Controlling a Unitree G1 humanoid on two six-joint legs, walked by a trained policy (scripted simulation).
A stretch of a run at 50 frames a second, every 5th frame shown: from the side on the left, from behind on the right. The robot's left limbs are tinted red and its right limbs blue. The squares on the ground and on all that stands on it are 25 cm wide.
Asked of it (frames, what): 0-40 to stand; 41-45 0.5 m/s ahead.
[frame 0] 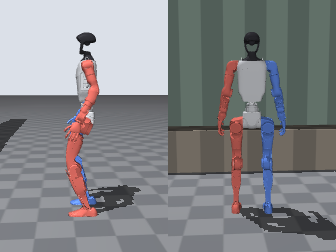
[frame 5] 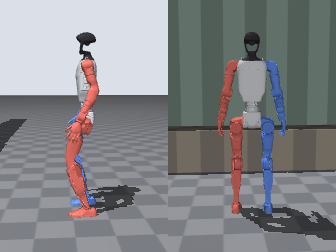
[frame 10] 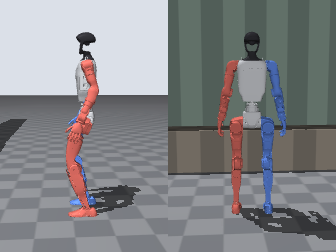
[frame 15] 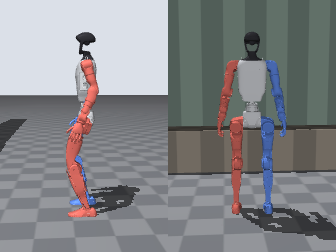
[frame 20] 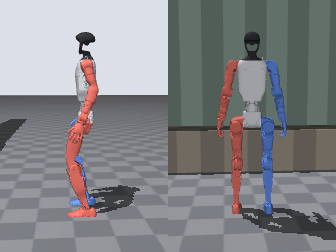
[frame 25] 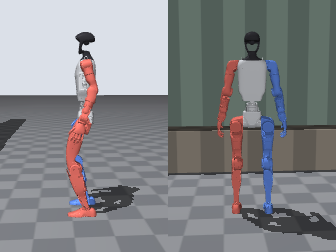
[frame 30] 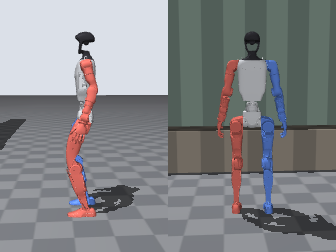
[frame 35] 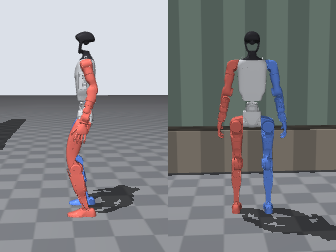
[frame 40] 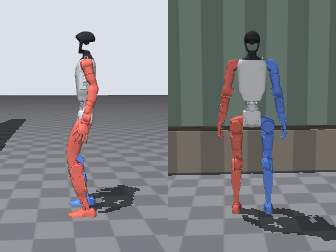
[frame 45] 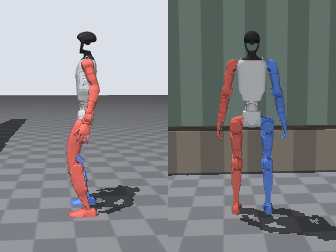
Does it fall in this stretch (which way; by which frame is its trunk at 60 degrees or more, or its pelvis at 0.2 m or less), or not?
no
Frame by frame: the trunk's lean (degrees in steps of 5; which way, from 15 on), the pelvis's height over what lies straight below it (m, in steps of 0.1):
0: 0, 0.8
5: 0, 0.8
10: 0, 0.8
15: 0, 0.8
20: 0, 0.8
25: 0, 0.8
30: 0, 0.8
35: 0, 0.8
40: 0, 0.8
45: 0, 0.8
